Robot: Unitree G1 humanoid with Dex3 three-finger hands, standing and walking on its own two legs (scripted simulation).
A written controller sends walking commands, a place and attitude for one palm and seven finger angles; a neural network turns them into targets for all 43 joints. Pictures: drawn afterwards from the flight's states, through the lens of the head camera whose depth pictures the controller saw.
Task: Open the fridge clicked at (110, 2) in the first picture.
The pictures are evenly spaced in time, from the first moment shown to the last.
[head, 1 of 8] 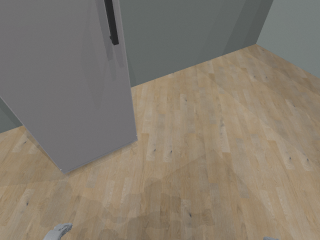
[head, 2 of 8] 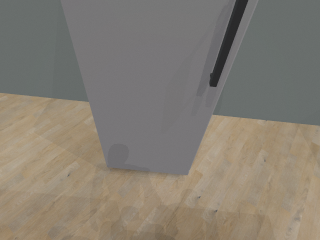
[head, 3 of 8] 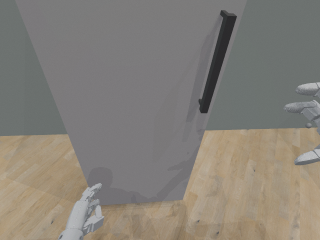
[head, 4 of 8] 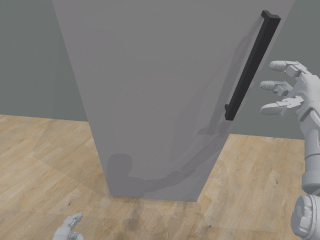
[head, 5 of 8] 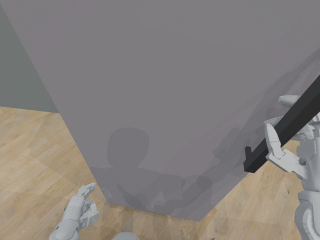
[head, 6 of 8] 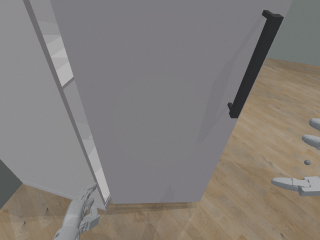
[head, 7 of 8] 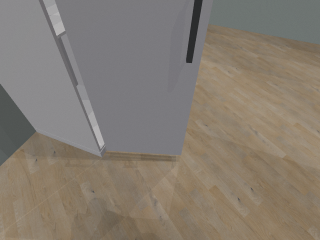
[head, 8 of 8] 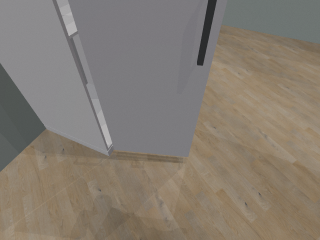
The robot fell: no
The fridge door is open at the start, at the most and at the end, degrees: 0 78 72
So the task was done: yes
